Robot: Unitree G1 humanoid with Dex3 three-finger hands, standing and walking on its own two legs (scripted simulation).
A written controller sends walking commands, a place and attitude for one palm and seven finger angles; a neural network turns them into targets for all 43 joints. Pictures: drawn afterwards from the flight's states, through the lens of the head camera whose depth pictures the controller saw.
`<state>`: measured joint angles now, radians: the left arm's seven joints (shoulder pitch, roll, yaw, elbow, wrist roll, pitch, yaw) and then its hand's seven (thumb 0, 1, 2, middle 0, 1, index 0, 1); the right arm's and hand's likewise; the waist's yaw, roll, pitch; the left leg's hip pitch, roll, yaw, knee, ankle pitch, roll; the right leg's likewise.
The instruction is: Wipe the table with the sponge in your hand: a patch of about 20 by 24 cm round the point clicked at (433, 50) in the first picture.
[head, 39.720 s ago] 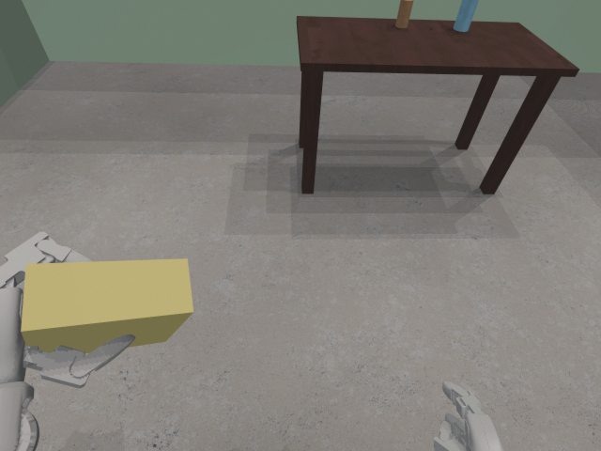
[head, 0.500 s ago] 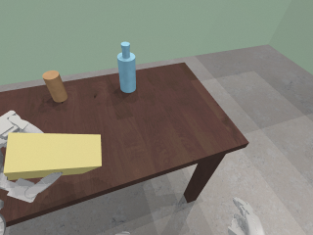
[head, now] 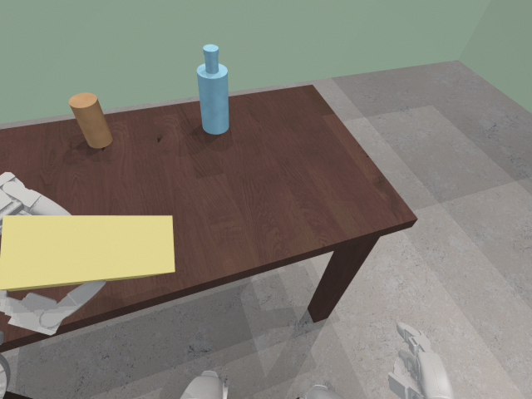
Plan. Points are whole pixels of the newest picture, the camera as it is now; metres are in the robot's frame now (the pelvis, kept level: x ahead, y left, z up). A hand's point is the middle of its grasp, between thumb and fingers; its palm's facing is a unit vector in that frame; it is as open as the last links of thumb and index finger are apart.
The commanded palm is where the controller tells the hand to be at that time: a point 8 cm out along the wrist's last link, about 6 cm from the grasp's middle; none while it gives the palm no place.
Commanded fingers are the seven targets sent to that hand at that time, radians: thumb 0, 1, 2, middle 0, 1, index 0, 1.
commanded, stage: step back with the hand held close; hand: left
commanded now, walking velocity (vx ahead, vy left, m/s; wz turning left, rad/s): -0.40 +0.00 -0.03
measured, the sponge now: (113, 253) +0.24 +0.19 +0.16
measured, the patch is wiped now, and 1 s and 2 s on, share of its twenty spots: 1.00 1.00 1.00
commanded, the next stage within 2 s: stop stepping back and stand still in 0.60 s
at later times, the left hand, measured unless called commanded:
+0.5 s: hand (5, 319) +0.16 +0.24 +0.19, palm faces +0.42 -0.84 -0.35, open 9.7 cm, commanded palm +0.09 +0.27 +0.21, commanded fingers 0.00 0.10 1.30 -1.20 -1.60 -1.20 -1.60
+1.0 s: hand out of the picture +0.03 +0.22 +0.18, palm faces +0.39 -0.84 -0.39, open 9.7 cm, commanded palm -0.03 +0.25 +0.21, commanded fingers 0.00 0.10 1.30 -1.20 -1.60 -1.20 -1.60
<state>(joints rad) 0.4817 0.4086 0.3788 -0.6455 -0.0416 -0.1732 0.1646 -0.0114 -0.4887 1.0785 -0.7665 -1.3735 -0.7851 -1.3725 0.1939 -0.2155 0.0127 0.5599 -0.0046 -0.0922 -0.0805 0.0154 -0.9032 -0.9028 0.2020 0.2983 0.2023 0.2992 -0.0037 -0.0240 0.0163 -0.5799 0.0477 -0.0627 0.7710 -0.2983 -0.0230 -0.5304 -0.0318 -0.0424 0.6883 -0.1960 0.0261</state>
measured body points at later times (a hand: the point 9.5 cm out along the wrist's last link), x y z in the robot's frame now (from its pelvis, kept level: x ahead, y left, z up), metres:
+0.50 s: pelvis -0.07 -0.01 +0.00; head -0.05 +0.03 +0.44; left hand +0.13 +0.28 +0.21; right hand +0.10 -0.24 -0.07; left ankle +0.04 +0.13 -0.71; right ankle -0.01 -0.14 -0.64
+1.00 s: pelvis -0.19 -0.03 +0.01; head -0.19 +0.00 +0.46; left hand +0.00 +0.26 +0.20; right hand -0.03 -0.28 -0.05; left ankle -0.21 +0.11 -0.71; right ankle -0.14 -0.12 -0.67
